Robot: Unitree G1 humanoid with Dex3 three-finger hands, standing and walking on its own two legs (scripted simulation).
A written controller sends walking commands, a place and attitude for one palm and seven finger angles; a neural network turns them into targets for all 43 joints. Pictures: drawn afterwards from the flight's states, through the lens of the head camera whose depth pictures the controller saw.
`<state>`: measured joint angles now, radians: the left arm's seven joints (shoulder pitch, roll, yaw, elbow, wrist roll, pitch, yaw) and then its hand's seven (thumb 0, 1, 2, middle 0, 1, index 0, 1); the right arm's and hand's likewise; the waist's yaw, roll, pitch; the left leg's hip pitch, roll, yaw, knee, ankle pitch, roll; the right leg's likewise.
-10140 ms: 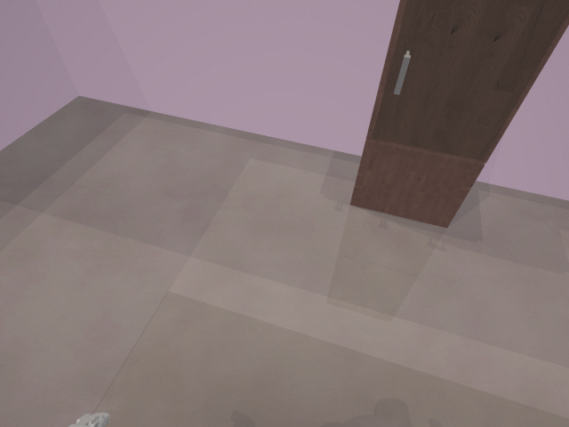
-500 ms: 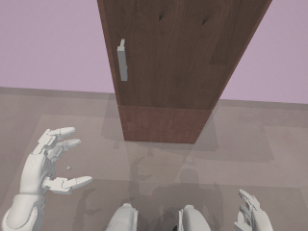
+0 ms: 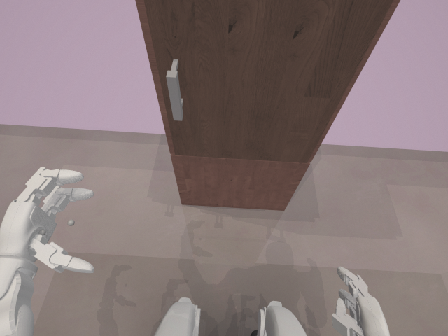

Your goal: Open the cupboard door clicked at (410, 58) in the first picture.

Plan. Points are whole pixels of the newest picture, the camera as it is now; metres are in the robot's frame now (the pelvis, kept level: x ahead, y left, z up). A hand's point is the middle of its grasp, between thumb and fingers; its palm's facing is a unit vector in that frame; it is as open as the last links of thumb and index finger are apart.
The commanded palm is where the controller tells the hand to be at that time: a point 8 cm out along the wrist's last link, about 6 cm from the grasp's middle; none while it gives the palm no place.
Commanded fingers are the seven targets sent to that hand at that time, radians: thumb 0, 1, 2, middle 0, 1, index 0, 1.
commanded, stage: raise the hand with hooked fingers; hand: left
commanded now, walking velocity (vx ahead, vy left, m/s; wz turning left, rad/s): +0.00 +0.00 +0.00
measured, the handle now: (176, 91) +0.60 +0.15 +0.04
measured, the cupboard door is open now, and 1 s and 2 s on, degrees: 0 0 0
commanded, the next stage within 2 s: move the hooked fingers beside the handle in 0.60 s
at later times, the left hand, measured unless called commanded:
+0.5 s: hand (71, 215) +0.29 +0.27 +0.05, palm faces +0.04 -1.00 -0.07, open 14.0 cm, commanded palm +0.26 +0.32 +0.05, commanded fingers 0.00 -0.50 0.30 -0.30 -1.20 -0.30 -1.20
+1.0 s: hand (88, 191) +0.33 +0.26 +0.05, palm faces +0.01 -1.00 -0.03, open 14.0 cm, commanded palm +0.31 +0.30 +0.05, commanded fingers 0.00 -0.50 0.30 -0.30 -1.20 -0.30 -1.20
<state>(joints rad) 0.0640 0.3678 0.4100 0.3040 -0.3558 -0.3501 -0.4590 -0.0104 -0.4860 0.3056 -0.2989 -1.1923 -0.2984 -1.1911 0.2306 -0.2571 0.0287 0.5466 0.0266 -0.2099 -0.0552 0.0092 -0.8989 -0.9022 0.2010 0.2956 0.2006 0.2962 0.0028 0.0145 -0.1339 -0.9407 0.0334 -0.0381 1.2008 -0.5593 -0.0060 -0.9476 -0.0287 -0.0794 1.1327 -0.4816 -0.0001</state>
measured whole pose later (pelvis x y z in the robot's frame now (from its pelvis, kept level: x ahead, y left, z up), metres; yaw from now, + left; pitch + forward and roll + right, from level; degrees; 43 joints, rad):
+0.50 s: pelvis +0.00 +0.00 +0.00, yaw -1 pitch +17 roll -2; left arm 0.01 0.39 0.45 0.39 -0.36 -0.38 -0.49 -0.01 -0.50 0.30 -0.30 -1.20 -0.30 -1.20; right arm 0.27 -0.28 0.02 0.55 0.03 -0.19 -0.06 0.01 -0.90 -0.90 0.20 0.30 0.20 0.30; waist -0.02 0.01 -0.12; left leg -0.93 0.04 -0.02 1.17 -0.54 -0.01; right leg -0.95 -0.02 -0.06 1.11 -0.46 0.00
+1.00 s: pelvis +0.00 +0.00 +0.00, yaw +0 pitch +19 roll -2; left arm -0.18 0.40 0.42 0.50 -0.31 -0.34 -0.46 -0.01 -0.50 0.30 -0.30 -1.20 -0.30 -1.20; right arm 0.24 -0.27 0.03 0.56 0.03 -0.19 -0.07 0.01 -0.90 -0.90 0.20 0.30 0.20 0.30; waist -0.03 0.00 -0.13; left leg -0.97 0.03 -0.03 1.20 -0.55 0.00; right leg -0.98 -0.03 -0.07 1.13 -0.47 0.00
